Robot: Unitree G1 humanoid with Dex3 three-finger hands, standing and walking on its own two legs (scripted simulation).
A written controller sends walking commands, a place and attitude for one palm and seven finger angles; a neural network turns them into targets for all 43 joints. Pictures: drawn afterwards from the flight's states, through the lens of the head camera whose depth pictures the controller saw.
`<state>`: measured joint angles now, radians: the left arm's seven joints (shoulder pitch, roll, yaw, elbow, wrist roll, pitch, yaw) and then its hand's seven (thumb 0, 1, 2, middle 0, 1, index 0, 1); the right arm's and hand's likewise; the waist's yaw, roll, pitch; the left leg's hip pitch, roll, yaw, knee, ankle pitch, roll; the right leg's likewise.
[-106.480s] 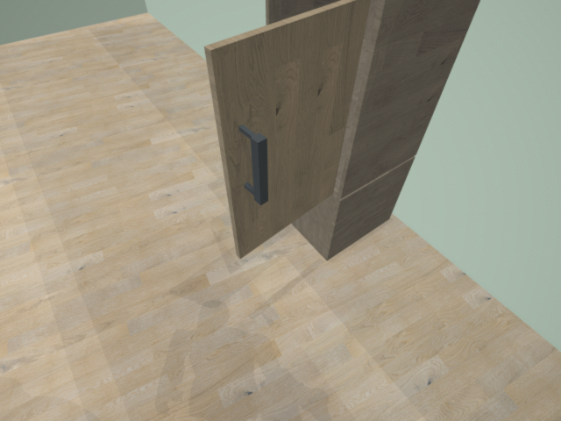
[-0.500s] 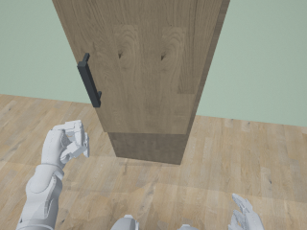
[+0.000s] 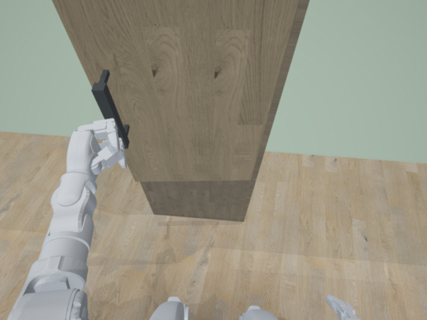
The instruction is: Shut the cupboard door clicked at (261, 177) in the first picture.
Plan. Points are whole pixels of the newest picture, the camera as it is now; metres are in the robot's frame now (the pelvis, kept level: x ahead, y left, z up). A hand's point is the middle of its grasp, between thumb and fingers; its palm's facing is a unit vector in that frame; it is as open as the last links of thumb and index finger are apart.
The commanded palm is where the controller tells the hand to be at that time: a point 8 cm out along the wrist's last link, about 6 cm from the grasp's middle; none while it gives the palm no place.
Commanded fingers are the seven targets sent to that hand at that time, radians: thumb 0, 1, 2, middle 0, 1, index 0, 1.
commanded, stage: bring the fist close to the handle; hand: left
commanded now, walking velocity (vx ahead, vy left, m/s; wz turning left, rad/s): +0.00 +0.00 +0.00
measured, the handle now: (115, 112) +0.52 +0.22 +0.06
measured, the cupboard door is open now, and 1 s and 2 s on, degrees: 6 3 0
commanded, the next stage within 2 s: push the door shut along its arc in 0.48 s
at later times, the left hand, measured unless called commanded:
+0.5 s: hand (119, 145) +0.42 +0.19 +0.08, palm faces +0.07 -1.00 -0.03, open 3.1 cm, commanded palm +0.39 +0.24 +0.07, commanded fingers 0.00 0.90 0.90 -1.30 -1.50 -1.30 -1.50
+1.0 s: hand (127, 125) +0.47 +0.18 +0.08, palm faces -0.06 -1.00 -0.04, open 3.1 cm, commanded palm +0.45 +0.23 +0.07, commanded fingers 0.00 0.90 0.90 -1.30 -1.50 -1.30 -1.50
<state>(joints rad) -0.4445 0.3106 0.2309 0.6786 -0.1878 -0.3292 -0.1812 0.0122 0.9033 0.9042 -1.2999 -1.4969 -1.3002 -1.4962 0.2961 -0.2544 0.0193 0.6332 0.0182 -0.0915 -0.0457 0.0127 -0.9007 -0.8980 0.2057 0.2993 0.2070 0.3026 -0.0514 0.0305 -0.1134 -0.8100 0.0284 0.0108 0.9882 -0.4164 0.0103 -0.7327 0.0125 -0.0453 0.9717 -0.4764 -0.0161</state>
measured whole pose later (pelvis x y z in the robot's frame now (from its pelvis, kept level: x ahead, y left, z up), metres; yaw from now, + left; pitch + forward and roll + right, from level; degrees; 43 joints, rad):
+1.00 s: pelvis -0.01 +0.00 -0.01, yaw -1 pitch +18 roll -2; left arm -0.80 0.46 0.32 1.09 -0.14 -0.38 -0.31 0.01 0.90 0.90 -1.32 -1.50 -1.31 -1.50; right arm 0.34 -0.27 0.02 0.64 0.01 -0.01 -0.04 0.01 -0.90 -0.90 0.21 0.30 0.21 0.30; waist -0.11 0.03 -0.12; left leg -0.93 0.04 0.00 1.04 -0.42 0.01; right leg -0.85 0.03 -0.05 1.02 -0.47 -0.02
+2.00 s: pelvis -0.05 +0.01 -0.04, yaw +0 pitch +22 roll -4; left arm -1.11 0.49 0.30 1.29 -0.04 -0.32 0.00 0.01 0.90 0.90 -1.42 -1.50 -1.44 -1.50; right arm 0.38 -0.26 0.06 0.69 -0.04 -0.13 -0.01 0.01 -0.90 -0.90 0.21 0.30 0.21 0.30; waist -0.19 0.03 -0.13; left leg -1.16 0.02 -0.04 1.14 -0.37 0.02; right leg -1.05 0.01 -0.09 1.10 -0.43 -0.01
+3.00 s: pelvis +0.02 +0.00 +0.02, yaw -1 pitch +10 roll -1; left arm -0.26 0.29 0.25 0.52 -0.25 -0.28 -0.21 0.01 0.90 0.90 -1.30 -1.50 -1.30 -1.50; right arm 0.29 -0.24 0.02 0.57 0.04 0.00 -0.03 0.01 -0.90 -0.90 0.20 0.30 0.21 0.30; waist -0.02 0.04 -0.14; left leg -0.65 0.03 0.02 0.87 -0.40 0.01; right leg -0.58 0.03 -0.02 0.85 -0.45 -0.02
